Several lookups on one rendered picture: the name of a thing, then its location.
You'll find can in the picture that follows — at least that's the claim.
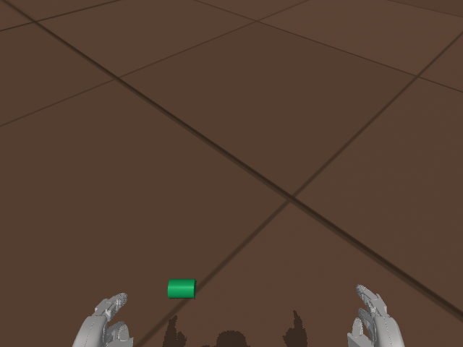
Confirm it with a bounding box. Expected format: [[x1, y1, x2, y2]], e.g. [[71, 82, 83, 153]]
[[168, 279, 196, 298]]

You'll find right robot hand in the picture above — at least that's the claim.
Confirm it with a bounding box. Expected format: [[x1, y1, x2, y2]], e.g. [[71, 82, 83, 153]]
[[347, 284, 405, 347]]

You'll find left robot hand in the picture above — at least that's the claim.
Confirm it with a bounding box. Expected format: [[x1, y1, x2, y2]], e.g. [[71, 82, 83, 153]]
[[72, 293, 133, 347]]

